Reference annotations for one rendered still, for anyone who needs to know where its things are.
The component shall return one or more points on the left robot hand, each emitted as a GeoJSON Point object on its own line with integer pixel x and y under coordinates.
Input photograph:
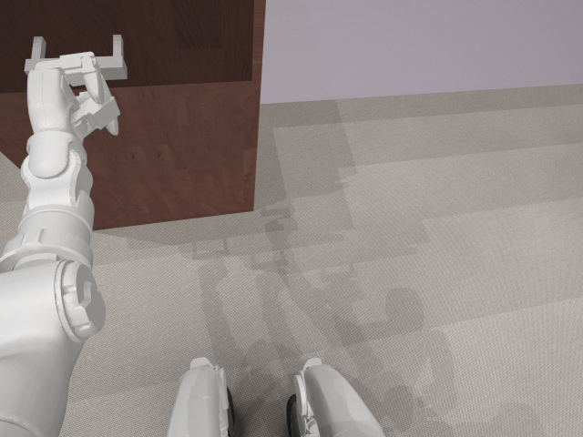
{"type": "Point", "coordinates": [52, 105]}

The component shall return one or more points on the robot thigh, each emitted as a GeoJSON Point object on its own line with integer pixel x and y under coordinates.
{"type": "Point", "coordinates": [201, 397]}
{"type": "Point", "coordinates": [322, 392]}

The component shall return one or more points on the drawer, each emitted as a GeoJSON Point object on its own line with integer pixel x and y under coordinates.
{"type": "Point", "coordinates": [165, 42]}

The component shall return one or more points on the left robot upper arm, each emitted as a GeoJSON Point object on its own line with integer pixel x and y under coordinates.
{"type": "Point", "coordinates": [47, 312]}

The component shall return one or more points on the robot left thigh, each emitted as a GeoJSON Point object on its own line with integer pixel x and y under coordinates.
{"type": "Point", "coordinates": [201, 397]}

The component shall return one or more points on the handle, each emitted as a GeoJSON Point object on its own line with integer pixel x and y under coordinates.
{"type": "Point", "coordinates": [112, 67]}

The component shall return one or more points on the robot right thigh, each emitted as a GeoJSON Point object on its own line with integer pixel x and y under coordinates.
{"type": "Point", "coordinates": [322, 392]}

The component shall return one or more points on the cabinet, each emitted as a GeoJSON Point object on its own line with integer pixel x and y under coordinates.
{"type": "Point", "coordinates": [182, 151]}

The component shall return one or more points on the robot left forearm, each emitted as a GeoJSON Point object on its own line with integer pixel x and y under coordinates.
{"type": "Point", "coordinates": [58, 219]}

